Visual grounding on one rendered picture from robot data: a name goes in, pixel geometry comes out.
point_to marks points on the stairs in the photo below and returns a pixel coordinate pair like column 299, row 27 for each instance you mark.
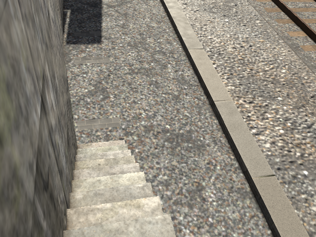
column 110, row 197

